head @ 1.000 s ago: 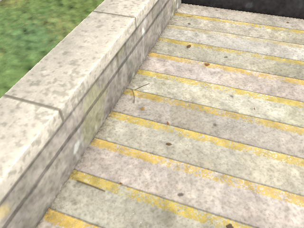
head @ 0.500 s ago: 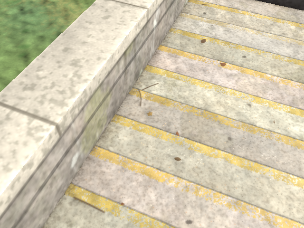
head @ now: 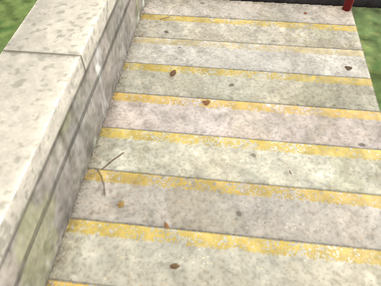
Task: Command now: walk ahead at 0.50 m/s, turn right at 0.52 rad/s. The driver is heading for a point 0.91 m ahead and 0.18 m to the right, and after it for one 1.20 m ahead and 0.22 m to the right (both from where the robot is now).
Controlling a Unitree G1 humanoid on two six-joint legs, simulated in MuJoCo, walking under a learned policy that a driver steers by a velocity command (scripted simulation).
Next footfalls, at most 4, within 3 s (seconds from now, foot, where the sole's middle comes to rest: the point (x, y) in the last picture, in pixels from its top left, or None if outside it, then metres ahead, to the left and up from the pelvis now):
0.42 left None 0.43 0.10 -0.76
0.94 right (258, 244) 0.59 -0.21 -0.76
1.44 left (248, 176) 0.87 -0.21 -0.76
2.00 right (294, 189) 0.81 -0.38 -0.76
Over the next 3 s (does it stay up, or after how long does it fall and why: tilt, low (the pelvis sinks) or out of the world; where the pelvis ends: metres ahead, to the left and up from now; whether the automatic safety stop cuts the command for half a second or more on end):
stays up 0.77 -0.24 0.03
